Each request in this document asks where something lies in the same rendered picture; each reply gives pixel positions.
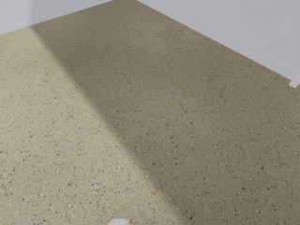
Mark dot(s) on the panel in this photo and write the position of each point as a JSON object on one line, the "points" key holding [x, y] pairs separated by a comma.
{"points": [[295, 81]]}

